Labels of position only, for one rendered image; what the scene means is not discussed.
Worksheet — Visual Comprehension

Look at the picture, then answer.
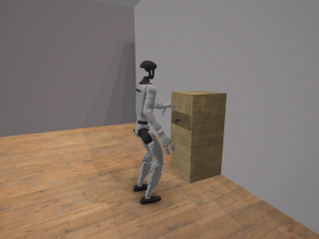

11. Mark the drawer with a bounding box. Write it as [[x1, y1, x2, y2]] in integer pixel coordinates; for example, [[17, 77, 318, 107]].
[[171, 110, 191, 130]]

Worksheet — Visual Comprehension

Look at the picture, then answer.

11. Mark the humanoid robot head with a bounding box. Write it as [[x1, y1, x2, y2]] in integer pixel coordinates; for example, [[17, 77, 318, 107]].
[[139, 61, 157, 85]]

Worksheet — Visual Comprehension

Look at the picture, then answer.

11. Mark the robot left forearm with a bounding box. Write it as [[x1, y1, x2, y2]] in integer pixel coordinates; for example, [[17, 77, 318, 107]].
[[154, 103, 164, 110]]

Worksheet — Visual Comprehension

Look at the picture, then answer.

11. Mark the robot right upper arm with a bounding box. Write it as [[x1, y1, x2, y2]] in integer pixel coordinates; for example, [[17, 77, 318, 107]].
[[143, 85, 158, 117]]

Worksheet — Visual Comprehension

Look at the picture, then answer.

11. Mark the cabinet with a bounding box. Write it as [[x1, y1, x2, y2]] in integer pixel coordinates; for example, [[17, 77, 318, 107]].
[[170, 91, 227, 183]]

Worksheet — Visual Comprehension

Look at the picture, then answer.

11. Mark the robot right forearm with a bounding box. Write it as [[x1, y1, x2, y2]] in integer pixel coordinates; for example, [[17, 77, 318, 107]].
[[146, 110, 165, 138]]

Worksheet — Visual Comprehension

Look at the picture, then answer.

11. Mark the right robot foot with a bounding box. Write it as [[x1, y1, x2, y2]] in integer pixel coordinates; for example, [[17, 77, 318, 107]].
[[140, 195, 161, 205]]

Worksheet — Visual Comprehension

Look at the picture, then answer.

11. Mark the robot left hand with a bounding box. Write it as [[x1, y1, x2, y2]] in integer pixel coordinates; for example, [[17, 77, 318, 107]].
[[161, 104, 175, 116]]

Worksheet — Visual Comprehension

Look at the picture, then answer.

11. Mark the robot right hand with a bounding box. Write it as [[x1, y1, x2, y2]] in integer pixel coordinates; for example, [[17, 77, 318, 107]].
[[160, 135, 175, 155]]

